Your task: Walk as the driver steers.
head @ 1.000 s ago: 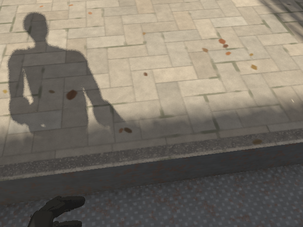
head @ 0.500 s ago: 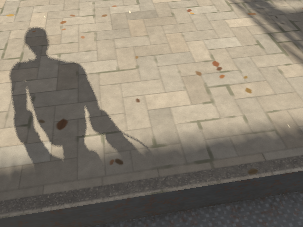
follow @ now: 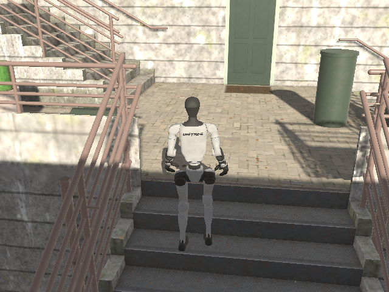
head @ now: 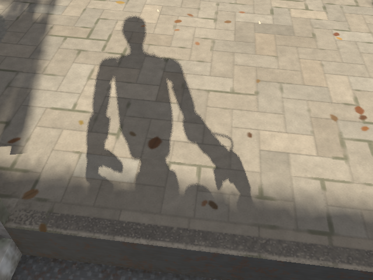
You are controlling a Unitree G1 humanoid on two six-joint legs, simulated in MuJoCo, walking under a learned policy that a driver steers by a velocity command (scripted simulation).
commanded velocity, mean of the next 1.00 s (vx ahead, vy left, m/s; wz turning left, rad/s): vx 0.44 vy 0.00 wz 0.15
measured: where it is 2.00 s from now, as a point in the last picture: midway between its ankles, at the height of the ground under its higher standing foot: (173, 157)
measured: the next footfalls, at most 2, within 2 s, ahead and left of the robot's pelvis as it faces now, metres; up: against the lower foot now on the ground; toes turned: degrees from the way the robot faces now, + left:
right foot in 0.10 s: +0.05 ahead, -0.11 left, +0.00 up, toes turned +5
left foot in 0.50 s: +0.33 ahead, +0.21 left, +0.17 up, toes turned +24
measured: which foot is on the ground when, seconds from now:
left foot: down 0.00-0.08, up 0.10-0.48, down 0.50-1.00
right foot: up 0.00-0.08, down 0.10-0.52, up 0.54-1.00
